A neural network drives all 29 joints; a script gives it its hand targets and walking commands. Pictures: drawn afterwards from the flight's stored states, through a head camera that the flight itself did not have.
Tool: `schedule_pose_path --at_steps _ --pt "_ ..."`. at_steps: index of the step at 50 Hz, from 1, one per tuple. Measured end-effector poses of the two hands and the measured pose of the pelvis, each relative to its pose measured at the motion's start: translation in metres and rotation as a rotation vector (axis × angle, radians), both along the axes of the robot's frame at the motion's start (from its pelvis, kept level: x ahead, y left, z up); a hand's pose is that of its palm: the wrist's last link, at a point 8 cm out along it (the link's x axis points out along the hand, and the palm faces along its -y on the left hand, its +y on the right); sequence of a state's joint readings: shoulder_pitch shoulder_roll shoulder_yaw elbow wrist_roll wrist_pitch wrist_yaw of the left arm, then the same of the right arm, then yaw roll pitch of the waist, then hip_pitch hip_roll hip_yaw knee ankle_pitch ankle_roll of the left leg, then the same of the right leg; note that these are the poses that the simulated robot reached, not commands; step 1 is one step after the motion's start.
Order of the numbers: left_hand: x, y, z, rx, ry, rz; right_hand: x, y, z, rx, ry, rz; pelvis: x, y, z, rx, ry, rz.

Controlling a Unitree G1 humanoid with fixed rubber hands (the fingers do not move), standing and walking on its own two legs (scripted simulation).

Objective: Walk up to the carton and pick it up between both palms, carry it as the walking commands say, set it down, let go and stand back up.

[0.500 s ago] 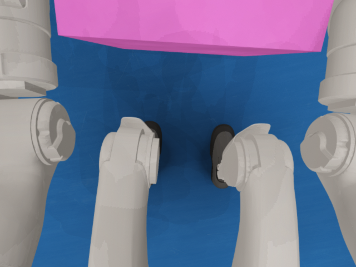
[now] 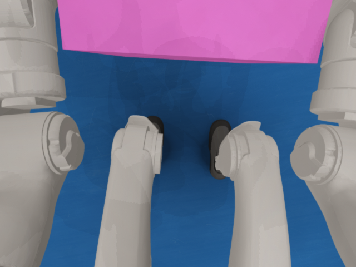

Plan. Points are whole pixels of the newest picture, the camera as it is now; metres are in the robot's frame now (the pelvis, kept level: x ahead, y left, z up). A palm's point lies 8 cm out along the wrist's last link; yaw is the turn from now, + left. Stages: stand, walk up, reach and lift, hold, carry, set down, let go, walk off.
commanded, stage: reach and lift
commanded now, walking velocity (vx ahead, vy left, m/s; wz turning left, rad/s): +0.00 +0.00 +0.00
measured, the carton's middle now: out of the picture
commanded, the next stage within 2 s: none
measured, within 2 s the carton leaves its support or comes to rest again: neither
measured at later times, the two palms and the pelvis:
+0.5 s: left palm out of the picture +0.54 +0.22 -0.07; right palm out of the picture +0.55 -0.17 -0.07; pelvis -0.01 +0.00 +0.05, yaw +1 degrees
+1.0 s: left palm out of the picture +0.51 +0.22 +0.00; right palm out of the picture +0.52 -0.17 +0.00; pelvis -0.01 +0.00 +0.11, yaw +1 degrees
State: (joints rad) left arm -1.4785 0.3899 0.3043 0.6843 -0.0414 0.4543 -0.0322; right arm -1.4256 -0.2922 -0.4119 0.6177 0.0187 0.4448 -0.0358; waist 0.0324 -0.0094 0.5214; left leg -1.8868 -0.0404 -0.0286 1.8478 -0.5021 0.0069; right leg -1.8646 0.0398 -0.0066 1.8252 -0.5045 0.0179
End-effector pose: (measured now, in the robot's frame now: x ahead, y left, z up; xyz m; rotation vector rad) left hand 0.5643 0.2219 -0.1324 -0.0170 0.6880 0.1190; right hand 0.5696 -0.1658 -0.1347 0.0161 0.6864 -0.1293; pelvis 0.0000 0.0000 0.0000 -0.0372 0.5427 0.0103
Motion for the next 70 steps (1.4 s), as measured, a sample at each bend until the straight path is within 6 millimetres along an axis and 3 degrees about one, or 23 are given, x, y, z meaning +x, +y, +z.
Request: schedule_pose_path --at_steps 56,70 --pt "-0.057 -0.009 0.153 0.014 -0.005 -0.023 -0.059 -0.009 0.152 -0.012 -0.005 0.018 -0.008 -0.003 0.120 0.012 -0.168 0.012" --pt "-0.071 -0.013 0.203 0.014 0.015 -0.019 -0.073 -0.014 0.200 -0.007 0.014 0.021 0.004 -0.005 0.149 0.014 -0.121 0.012"
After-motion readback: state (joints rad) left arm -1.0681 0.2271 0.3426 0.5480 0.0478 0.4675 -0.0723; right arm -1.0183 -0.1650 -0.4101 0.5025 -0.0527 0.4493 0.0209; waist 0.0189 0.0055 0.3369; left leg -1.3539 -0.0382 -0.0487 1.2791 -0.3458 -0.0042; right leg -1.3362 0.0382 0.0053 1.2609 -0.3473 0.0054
